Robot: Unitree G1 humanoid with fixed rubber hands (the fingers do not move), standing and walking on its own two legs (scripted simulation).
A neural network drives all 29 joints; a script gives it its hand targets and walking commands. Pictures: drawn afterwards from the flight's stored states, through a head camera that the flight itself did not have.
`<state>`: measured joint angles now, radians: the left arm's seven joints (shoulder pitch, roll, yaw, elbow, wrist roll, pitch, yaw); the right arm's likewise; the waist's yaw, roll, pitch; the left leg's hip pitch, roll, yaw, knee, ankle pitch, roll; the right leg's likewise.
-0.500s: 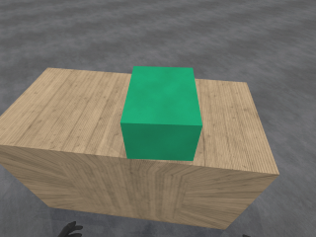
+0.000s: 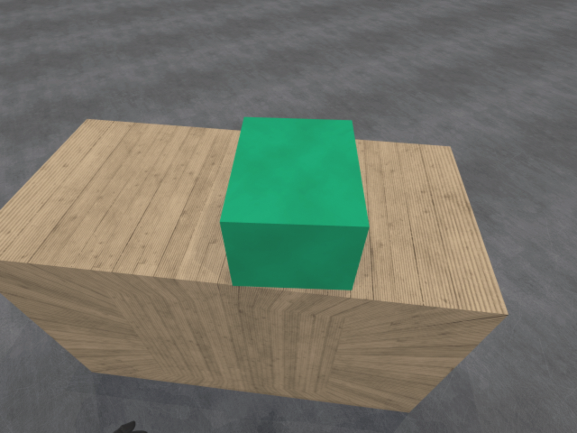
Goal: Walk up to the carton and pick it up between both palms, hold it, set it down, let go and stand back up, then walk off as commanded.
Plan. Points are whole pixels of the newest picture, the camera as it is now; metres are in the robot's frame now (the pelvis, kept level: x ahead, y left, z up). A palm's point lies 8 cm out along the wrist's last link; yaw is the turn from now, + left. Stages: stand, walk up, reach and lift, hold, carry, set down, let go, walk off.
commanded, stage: stand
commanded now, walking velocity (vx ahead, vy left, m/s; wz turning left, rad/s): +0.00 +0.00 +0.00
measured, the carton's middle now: (295, 199) +0.54 -0.01 +0.00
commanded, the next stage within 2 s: walk up in 0.60 s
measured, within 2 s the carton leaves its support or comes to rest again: neither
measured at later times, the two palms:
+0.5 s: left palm out of the picture +0.08 +0.26 -0.11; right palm out of the picture +0.05 -0.25 -0.13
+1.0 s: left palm out of the picture +0.04 +0.32 -0.11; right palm out of the picture +0.08 -0.25 -0.11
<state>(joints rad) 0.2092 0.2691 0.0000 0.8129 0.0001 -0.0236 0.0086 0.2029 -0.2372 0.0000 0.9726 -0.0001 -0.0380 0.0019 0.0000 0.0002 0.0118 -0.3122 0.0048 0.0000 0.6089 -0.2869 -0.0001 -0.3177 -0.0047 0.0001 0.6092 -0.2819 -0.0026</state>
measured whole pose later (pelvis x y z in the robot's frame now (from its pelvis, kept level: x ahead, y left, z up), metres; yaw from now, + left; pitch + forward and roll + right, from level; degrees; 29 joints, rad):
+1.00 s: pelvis +0.01 +0.03 +0.00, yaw +1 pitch +1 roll +0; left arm 0.33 0.33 0.00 0.88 0.00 -0.07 0.03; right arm 0.19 -0.33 -0.01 0.98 0.00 0.01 0.05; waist 0.00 0.01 0.01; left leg -0.44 0.04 0.00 0.82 -0.43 0.01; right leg -0.30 -0.04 0.00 0.54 -0.27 -0.02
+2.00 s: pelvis +0.10 +0.04 +0.00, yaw +1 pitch -1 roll +1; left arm 0.31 0.36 0.00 0.88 0.00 -0.05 0.01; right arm 0.23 -0.34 -0.01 0.93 0.00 0.01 0.01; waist 0.00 0.00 0.05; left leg -0.33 0.03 0.03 0.77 -0.46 0.02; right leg -0.32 0.04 0.01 0.58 -0.24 -0.05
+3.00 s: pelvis +0.14 +0.06 +0.01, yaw +1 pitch -1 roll +1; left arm 0.26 0.36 0.00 0.88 0.00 -0.03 0.01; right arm 0.18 -0.34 -0.01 0.94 0.00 0.00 0.00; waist 0.00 0.01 0.06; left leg -0.25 0.01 0.04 0.65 -0.50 0.03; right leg -0.29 0.02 0.01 0.56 -0.26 -0.03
